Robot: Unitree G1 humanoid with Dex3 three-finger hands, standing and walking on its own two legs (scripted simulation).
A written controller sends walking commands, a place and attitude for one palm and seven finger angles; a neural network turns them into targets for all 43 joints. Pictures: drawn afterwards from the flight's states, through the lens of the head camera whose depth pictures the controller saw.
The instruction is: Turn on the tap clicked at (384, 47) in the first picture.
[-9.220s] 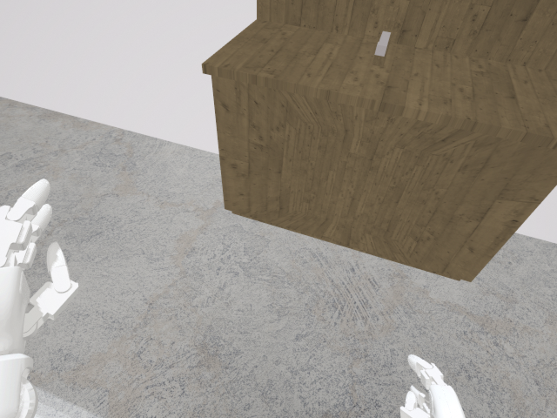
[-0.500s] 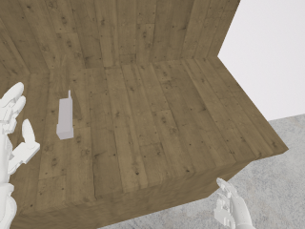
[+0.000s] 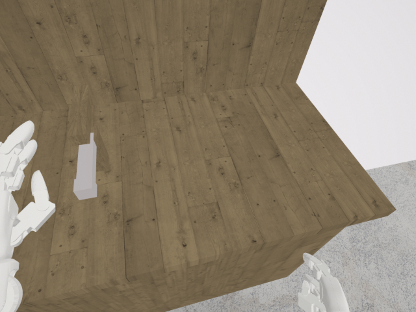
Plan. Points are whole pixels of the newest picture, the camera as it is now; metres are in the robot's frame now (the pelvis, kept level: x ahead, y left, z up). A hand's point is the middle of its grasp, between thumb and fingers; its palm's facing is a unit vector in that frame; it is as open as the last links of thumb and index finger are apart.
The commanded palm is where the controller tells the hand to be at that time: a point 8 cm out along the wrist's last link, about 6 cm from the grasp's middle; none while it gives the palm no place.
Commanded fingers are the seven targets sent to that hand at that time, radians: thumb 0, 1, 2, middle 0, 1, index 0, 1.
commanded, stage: look again from close up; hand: left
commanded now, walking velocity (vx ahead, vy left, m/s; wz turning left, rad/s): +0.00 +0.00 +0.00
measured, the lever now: (85, 188) +0.28 +0.24 +0.10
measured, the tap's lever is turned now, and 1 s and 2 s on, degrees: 0 0 0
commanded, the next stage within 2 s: shuffle to correct the standing spot in 0.28 s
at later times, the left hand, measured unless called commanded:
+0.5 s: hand (47, 208) +0.21 +0.25 +0.16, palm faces +0.37 -0.85 -0.36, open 7.4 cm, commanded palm +0.15 +0.28 +0.17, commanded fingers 0.00 0.90 0.90 -0.20 -0.30 -0.20 -0.30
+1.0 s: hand (81, 246) +0.16 +0.18 +0.17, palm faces +0.33 -0.83 -0.45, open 7.4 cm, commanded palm +0.10 +0.22 +0.17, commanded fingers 0.00 0.90 0.90 -0.20 -0.30 -0.20 -0.30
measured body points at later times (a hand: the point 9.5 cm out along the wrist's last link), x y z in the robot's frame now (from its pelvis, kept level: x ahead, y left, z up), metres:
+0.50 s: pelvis -0.01 +0.00 +0.00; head +0.02 +0.02 +0.45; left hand +0.19 +0.29 +0.18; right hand +0.17 -0.23 -0.07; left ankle +0.01 +0.08 -0.74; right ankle +0.00 -0.12 -0.74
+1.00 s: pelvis -0.05 -0.06 -0.01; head +0.00 -0.04 +0.44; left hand +0.14 +0.22 +0.20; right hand +0.12 -0.29 -0.10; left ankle -0.07 +0.06 -0.73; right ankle +0.00 -0.12 -0.74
